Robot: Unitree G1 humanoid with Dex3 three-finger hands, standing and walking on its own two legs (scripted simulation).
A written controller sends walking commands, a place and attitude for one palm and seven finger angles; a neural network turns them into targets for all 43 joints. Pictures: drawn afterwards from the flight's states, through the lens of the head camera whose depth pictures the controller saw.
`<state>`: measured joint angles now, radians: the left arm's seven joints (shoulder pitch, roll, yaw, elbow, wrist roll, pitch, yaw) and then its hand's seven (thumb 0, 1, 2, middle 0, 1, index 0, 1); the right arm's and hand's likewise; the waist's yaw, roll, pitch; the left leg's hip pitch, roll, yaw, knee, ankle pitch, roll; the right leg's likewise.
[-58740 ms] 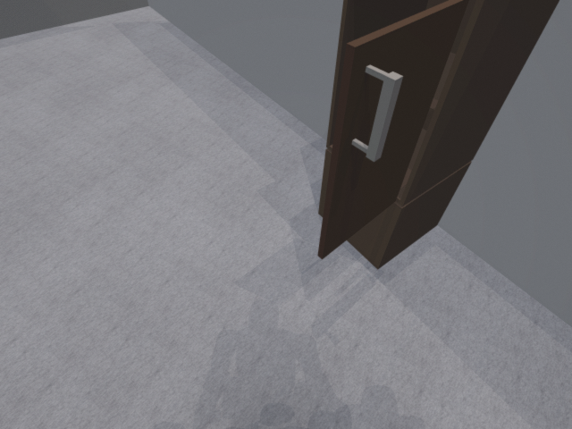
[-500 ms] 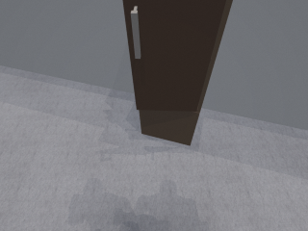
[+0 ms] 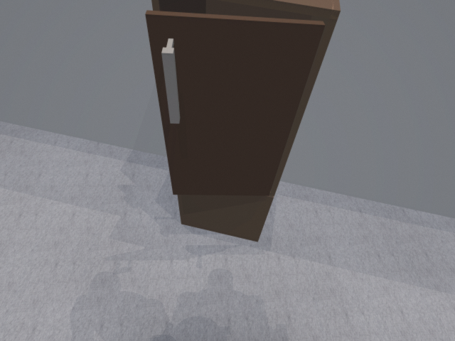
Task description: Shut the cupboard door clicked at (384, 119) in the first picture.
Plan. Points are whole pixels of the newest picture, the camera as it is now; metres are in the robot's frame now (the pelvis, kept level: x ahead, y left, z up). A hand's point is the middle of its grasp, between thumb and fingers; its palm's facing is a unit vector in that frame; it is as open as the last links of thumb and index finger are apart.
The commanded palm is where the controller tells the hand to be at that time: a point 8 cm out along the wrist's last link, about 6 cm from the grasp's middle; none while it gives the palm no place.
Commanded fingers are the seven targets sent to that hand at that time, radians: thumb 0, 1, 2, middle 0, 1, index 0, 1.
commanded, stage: take the last steps up to it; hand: left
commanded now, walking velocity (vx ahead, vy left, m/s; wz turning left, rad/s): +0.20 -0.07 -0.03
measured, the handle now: (172, 83) +0.58 +0.15 +0.13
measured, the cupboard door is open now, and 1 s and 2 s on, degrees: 14 14 14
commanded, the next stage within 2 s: come to a stop and stand still in 0.12 s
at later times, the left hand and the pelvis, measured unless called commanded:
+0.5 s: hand (163, 310) +0.20 +0.13 -0.16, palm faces +0.06 -0.97 -0.23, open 7.3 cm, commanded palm none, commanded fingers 0.00 0.90 0.90 -0.20 -0.30 -0.20 -0.30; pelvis +0.14 -0.05 +0.01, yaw +1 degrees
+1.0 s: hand (125, 334) +0.16 +0.20 -0.17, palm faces +0.02 -0.98 -0.21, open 7.4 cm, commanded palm none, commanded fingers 0.00 0.90 0.90 -0.20 -0.30 -0.20 -0.30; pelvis +0.12 +0.00 +0.01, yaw -1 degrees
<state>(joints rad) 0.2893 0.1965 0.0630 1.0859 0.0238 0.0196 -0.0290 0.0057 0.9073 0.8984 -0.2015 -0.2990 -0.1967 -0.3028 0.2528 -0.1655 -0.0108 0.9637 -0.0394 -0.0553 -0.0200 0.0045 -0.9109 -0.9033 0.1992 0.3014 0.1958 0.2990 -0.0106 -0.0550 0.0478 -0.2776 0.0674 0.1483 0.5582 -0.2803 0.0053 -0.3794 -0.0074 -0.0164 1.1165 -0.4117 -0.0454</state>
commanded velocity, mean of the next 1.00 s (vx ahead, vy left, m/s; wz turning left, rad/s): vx -0.07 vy -0.02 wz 0.00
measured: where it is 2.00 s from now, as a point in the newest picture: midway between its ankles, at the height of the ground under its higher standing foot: outside the picture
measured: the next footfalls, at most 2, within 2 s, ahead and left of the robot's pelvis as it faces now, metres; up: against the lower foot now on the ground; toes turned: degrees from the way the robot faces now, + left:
right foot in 0.22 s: +0.18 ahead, -0.16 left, +0.00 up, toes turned -5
left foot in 0.66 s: +0.22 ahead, +0.09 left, +0.00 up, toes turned +4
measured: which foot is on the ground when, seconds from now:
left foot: down 0.00-0.22, up 0.24-0.64, down 0.66-1.00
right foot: up 0.00-0.20, down 0.22-0.66, up 0.68-1.00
